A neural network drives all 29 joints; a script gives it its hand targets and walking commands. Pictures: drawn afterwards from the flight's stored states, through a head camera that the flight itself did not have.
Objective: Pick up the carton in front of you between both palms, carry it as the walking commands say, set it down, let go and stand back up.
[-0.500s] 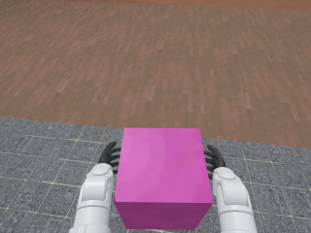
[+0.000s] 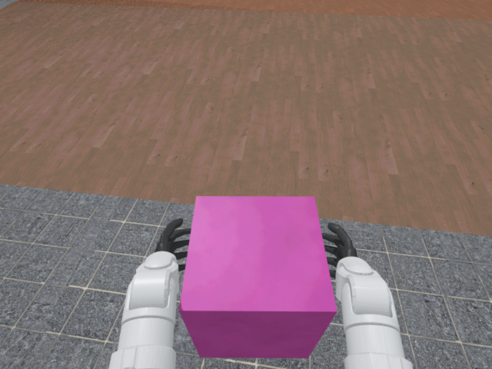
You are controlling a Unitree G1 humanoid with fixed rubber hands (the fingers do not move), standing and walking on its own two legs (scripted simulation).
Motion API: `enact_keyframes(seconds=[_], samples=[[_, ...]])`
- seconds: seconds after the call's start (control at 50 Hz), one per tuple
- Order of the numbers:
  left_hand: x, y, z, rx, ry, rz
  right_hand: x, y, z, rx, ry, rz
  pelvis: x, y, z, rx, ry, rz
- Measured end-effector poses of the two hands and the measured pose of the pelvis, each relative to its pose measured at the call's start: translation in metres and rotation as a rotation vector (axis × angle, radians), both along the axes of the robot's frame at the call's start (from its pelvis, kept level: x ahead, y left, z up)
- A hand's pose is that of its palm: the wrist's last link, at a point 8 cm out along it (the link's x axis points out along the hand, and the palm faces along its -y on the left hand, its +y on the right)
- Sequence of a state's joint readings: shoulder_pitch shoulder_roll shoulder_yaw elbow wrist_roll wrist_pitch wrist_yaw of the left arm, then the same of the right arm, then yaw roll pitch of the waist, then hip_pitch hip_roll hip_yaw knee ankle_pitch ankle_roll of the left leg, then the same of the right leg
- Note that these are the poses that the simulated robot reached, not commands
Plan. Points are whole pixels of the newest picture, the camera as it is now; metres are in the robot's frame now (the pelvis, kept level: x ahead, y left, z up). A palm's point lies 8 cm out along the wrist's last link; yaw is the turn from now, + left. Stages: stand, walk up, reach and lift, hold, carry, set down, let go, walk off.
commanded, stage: hold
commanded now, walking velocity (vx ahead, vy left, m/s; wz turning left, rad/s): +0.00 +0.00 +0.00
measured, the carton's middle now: (254, 280) +0.30 +0.00 -0.03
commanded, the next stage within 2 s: carry in 0.24 s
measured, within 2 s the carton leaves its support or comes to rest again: neither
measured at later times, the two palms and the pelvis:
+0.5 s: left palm (156, 230) +0.34 +0.17 +0.07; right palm (329, 230) +0.34 -0.13 +0.07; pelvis +0.06 +0.02 -0.01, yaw +0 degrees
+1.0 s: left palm (162, 150) +0.55 +0.21 +0.09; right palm (297, 155) +0.54 -0.09 +0.09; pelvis +0.30 +0.06 -0.01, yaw -1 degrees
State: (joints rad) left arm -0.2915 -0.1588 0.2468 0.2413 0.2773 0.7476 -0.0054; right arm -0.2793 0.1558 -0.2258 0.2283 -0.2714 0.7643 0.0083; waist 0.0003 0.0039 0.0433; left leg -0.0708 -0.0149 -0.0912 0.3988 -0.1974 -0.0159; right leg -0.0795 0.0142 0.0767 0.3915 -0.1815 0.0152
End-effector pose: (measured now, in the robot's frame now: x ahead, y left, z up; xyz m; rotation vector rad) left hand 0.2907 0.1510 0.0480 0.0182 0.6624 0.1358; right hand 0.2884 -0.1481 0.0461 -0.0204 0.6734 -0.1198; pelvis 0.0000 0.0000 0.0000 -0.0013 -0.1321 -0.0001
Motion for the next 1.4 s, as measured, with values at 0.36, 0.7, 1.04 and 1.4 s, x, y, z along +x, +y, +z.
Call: enact_keyframes(seconds=[0.36, 0.7, 1.04, 1.4], samples=[[0.015, 0.003, 0.004, -0.003, -0.017, 0.002, 0.016, 0.003, 0.006, -0.005, -0.017, 0.001, 0.021, 0.002, -0.004, -0.006, 0.107, 0.018], [0.11, 0.015, 0.035, -0.059, -0.028, 0.047, 0.11, 0.015, 0.036, 0.049, -0.026, -0.042, 0.141, 0.013, -0.01, -0.024, 0.232, 0.039], [0.285, 0.053, 0.045, -0.083, 0.02, 0.026, 0.273, 0.053, 0.043, 0.061, 0.021, -0.084, 0.325, 0.06, -0.004, -0.002, 0.226, -0.015], [0.516, 0.03, 0.005, -0.051, 0.068, 0.112, 0.536, 0.03, 0.004, 0.072, 0.077, 0.004, 0.574, 0.015, -0.023, -0.023, 0.194, 0.058]])
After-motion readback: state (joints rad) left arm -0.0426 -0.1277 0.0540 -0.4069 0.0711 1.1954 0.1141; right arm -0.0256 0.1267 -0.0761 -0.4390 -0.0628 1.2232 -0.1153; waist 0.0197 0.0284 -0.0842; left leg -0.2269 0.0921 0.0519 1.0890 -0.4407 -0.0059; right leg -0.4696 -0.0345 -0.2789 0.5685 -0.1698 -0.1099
